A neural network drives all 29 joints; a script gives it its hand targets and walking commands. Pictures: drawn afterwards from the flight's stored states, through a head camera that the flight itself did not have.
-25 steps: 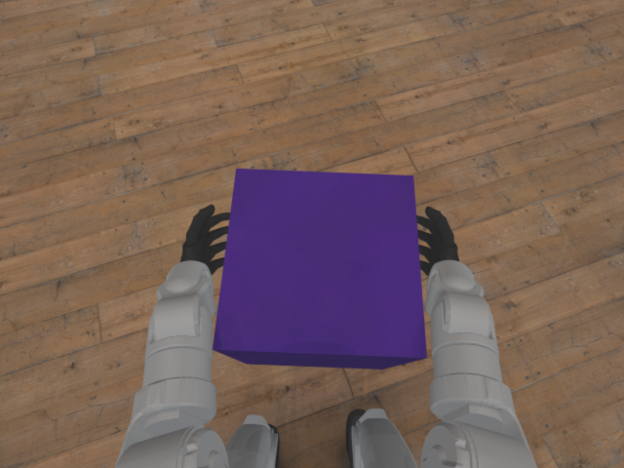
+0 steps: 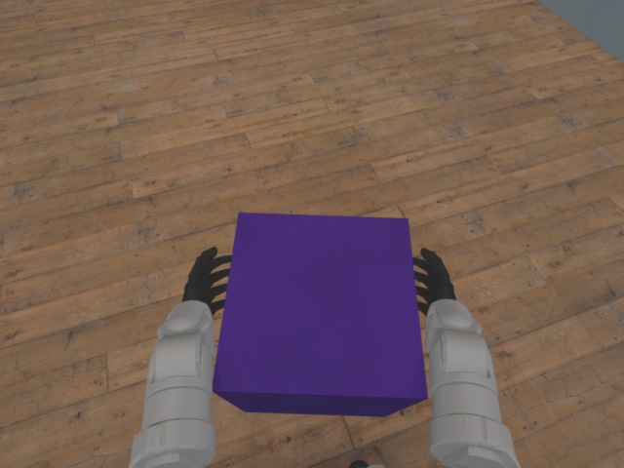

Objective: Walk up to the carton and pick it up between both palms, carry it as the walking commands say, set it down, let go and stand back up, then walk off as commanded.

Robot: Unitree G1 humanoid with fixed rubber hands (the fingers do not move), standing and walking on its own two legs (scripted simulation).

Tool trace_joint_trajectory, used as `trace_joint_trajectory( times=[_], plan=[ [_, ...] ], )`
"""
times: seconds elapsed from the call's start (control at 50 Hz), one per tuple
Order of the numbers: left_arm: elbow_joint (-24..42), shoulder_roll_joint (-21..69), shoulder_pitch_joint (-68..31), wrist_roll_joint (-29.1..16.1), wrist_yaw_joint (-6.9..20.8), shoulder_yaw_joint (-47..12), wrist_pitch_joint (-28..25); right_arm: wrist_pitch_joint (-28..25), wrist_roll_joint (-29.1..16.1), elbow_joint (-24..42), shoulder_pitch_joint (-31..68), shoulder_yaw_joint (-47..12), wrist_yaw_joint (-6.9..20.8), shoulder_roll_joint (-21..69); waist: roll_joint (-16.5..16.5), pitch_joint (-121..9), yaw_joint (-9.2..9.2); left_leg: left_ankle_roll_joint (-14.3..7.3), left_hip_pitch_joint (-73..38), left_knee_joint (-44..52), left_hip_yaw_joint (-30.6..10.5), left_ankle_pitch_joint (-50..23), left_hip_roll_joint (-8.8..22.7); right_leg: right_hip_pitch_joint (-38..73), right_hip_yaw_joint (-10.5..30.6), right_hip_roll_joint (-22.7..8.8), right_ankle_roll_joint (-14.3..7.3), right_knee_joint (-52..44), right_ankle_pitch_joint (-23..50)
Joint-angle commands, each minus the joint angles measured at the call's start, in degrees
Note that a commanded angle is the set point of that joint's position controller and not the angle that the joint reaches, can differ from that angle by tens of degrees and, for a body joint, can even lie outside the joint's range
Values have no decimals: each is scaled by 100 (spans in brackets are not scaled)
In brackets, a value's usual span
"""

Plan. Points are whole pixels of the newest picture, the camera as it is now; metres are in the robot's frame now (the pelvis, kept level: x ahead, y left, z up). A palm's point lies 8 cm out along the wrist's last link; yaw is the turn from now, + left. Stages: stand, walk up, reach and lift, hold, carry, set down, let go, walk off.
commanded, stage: reach and lift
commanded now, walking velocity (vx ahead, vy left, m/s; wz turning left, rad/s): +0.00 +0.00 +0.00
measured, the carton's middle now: (318, 324) +0.33 +0.00 -0.09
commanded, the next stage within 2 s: hold in 1.54 s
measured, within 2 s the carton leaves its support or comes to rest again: neither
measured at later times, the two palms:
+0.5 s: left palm (181, 301) +0.31 +0.16 +0.05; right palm (457, 301) +0.32 -0.16 +0.05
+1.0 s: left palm (175, 303) +0.30 +0.16 +0.07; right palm (463, 304) +0.31 -0.16 +0.07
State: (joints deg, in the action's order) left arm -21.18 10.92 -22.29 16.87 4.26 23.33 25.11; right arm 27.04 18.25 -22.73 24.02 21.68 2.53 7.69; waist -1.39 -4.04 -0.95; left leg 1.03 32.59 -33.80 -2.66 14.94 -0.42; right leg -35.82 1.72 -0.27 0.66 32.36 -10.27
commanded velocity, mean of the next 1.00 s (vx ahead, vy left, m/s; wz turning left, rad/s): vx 0.00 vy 0.00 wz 0.00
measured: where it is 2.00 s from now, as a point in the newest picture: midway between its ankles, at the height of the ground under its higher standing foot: outside the picture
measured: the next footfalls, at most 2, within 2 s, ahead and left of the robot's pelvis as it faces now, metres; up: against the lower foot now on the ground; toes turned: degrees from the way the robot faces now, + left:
none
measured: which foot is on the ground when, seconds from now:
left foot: down 0.00-1.00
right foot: down 0.00-1.00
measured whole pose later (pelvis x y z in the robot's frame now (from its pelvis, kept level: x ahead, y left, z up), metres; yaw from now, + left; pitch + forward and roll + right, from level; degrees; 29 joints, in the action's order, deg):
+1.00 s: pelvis +0.01 +0.00 +0.02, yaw +0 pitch -6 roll +0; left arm -12.1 8.8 -15.5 15.3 3.4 14.9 41.1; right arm 42.6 16.4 -12.2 16.3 15.9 1.6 7.8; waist -0.9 2.2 -0.7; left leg 0.9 2.1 -19.7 -3.2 11.7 0.2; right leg -5.3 1.2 -0.1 0.6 18.7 -7.5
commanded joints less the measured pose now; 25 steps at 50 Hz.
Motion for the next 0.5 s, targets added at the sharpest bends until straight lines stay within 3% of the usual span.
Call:
trace_joint_trajectory(
  times=[0.0, 0.48],
  plan=[
    [-347, 5038, -2808, -954, 1279, -3466, 57, -126, -1094, -80, 2787, -3484, 1421, 5301, 203, -2829, 4, -87, -979, 597, -47, -1413, -575, 2646, 81, 616, -60, -241, 1467],
    [493, 4811, -2429, -1252, 1103, -3873, 963, 809, -1484, 828, 2428, -3822, 1260, 5170, 120, -1252, -1, -122, -2350, 1655, -119, -1133, -453, 4009, 93, 528, -60, -1300, 1057]
  ],
)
